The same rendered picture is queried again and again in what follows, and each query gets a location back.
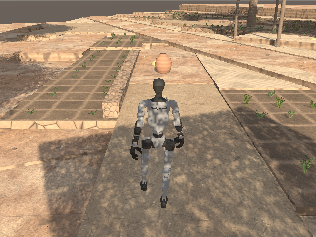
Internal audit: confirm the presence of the right robot forearm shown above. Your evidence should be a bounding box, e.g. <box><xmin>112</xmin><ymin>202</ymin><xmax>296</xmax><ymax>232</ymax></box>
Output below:
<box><xmin>175</xmin><ymin>120</ymin><xmax>184</xmax><ymax>139</ymax></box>

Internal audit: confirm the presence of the right robot hand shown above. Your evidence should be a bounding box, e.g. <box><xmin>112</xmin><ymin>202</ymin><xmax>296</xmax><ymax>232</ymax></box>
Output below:
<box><xmin>174</xmin><ymin>137</ymin><xmax>184</xmax><ymax>148</ymax></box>

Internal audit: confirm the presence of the robot foot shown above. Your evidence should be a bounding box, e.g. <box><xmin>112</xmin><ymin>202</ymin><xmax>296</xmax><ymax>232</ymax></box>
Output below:
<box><xmin>160</xmin><ymin>196</ymin><xmax>168</xmax><ymax>208</ymax></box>
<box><xmin>140</xmin><ymin>181</ymin><xmax>147</xmax><ymax>191</ymax></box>

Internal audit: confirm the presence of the left robot hand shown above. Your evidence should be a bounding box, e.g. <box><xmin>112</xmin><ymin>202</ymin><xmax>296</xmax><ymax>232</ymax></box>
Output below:
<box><xmin>130</xmin><ymin>146</ymin><xmax>142</xmax><ymax>160</ymax></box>

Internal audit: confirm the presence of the robot right foot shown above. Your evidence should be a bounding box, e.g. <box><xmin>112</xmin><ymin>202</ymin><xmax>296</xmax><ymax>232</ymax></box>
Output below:
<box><xmin>160</xmin><ymin>196</ymin><xmax>168</xmax><ymax>208</ymax></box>

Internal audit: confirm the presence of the left robot forearm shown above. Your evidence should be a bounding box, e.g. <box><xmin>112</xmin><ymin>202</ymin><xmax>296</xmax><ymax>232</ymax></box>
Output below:
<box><xmin>131</xmin><ymin>121</ymin><xmax>142</xmax><ymax>147</ymax></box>

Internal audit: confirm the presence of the robot left foot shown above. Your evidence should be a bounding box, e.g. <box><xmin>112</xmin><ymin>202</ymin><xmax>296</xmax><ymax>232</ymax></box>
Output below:
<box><xmin>140</xmin><ymin>181</ymin><xmax>147</xmax><ymax>191</ymax></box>

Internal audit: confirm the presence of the robot left upper arm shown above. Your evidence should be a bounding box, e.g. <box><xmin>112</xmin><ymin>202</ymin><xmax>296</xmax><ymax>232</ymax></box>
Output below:
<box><xmin>137</xmin><ymin>99</ymin><xmax>148</xmax><ymax>128</ymax></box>

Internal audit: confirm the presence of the robot right upper arm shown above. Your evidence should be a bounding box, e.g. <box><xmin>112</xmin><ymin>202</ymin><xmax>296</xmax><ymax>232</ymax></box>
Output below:
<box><xmin>169</xmin><ymin>100</ymin><xmax>181</xmax><ymax>126</ymax></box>

